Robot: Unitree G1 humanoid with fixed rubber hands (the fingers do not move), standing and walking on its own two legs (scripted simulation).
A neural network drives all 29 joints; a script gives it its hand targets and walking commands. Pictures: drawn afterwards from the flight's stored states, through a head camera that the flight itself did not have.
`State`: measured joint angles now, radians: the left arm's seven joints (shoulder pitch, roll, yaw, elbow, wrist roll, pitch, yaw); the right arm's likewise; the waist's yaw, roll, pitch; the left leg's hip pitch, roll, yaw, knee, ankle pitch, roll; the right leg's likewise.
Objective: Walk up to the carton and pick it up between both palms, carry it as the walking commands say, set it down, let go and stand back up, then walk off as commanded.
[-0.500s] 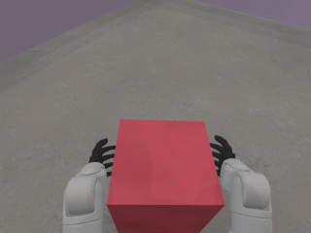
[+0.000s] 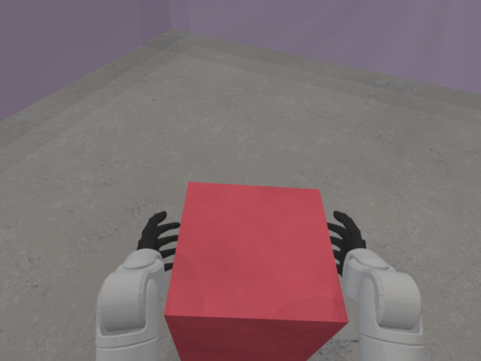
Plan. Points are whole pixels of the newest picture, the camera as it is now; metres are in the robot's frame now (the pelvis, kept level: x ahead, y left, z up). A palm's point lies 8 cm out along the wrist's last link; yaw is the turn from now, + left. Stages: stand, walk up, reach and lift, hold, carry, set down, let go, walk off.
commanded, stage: carry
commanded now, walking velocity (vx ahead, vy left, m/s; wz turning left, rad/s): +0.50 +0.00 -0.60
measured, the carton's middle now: (247, 279) +0.27 -0.02 +0.01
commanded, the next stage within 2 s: none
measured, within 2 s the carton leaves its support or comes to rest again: neither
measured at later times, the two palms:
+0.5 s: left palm (205, 119) +0.66 +0.05 +0.07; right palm (331, 127) +0.59 -0.24 +0.09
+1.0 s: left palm (276, 79) +0.89 -0.17 +0.06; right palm (376, 100) +0.77 -0.44 +0.06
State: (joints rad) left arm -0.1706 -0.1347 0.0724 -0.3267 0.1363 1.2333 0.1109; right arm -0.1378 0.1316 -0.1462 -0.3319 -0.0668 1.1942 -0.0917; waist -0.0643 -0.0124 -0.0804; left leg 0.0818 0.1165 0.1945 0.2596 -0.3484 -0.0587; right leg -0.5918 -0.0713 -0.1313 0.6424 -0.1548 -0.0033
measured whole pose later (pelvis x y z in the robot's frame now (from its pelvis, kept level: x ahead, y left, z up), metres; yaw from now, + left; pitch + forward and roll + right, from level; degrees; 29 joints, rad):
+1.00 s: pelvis +0.59 -0.19 +0.00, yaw -28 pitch +5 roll -1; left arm -0.16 -0.13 0.09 -0.28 0.13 1.23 0.11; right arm -0.19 0.14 -0.15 -0.27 -0.09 1.23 -0.09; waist 0.03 0.02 -0.05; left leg -0.42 0.11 0.07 1.06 -0.48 -0.10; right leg -0.32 0.08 -0.13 0.47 -0.24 -0.10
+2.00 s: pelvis +0.91 -0.62 +0.00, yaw -61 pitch +6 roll -1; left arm -0.18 -0.14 0.11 -0.42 0.06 1.18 0.13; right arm -0.17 0.14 -0.13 -0.42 -0.05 1.15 -0.11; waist 0.03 -0.03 0.10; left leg -0.57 0.05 0.08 0.61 -0.22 -0.07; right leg -0.19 0.16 0.02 0.37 -0.28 -0.13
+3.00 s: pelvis +0.97 -1.20 +0.01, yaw -99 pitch +3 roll -3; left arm -0.16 -0.13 0.09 -0.40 0.11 1.21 0.10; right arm -0.12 0.13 -0.10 -0.39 -0.08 1.16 -0.09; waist -0.03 0.05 -0.04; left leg -0.11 0.15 0.28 0.36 -0.29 -0.03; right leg -0.42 -0.02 -0.09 0.77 -0.43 -0.01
